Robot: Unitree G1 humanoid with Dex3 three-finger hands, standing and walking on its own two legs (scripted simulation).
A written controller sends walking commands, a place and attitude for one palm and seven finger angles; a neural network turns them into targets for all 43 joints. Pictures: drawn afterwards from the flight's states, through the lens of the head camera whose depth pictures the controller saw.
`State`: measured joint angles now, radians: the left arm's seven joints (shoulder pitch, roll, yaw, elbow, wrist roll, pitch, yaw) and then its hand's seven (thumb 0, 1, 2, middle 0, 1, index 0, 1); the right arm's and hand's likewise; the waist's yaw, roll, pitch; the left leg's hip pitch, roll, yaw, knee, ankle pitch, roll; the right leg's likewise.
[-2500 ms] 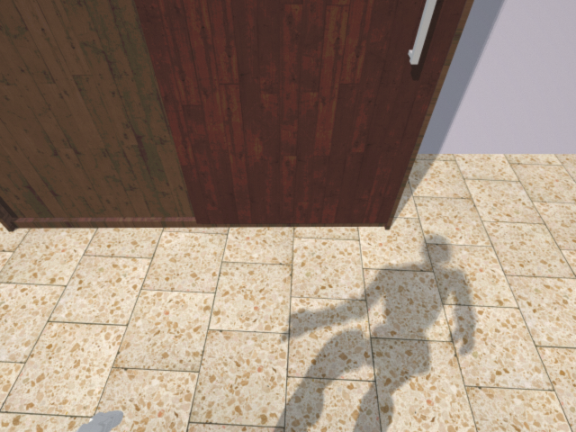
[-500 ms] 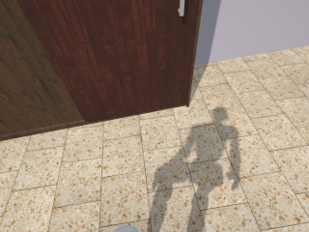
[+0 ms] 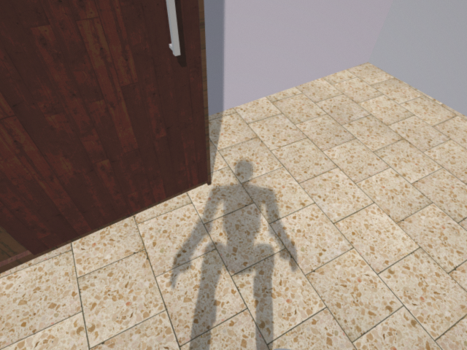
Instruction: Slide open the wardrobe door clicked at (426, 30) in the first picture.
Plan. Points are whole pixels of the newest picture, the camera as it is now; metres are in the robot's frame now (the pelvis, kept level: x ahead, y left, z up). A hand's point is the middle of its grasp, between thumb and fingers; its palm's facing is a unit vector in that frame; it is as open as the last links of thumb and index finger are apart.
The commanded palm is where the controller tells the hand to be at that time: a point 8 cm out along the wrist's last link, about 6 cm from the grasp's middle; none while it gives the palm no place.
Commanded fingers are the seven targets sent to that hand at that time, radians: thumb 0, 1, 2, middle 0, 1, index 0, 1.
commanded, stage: walk to a spot facing it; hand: right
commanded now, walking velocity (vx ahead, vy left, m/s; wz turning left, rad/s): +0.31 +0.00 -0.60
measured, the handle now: (169, 11) +0.96 +0.27 +0.16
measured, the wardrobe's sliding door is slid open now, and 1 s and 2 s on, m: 0.00 0.00 0.00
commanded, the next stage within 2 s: turn to face it in 0.32 s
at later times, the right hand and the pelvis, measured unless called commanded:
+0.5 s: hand out of the picture +0.17 -0.29 -0.18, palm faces +0.32 +0.92 -0.22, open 7.4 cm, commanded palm none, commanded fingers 0.00 -0.90 -0.90 0.20 0.30 0.20 0.30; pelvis +0.20 -0.08 +0.00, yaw -15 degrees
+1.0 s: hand (355, 255) +0.39 -0.27 -0.17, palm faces +0.07 +0.97 -0.24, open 7.4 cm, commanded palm none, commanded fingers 0.00 -0.90 -0.90 0.20 0.30 0.20 0.30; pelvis +0.33 -0.07 +0.00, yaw -2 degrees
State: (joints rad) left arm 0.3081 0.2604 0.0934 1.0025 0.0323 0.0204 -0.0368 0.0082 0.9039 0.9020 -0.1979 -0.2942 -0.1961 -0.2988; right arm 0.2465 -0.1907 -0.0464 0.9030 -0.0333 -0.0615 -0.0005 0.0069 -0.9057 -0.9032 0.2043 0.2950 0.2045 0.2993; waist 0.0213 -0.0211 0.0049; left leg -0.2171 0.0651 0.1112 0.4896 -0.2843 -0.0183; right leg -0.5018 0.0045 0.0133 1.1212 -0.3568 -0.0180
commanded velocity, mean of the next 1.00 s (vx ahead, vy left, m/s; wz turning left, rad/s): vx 0.11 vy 0.00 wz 0.17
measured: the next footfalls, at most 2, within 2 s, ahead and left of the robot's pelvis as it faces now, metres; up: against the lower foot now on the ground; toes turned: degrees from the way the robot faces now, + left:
right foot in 0.28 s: +0.24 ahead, -0.15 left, +0.00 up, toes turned -17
left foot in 0.80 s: +0.42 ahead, +0.00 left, +0.00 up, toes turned -2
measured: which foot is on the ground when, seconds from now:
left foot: down 0.00-0.28, up 0.30-0.78, down 0.80-1.00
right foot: up 0.00-0.26, down 0.28-0.82, up 0.84-1.00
